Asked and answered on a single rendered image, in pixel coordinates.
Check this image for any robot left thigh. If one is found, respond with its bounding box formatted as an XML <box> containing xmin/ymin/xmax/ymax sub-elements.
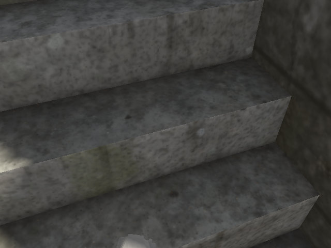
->
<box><xmin>117</xmin><ymin>234</ymin><xmax>156</xmax><ymax>248</ymax></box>

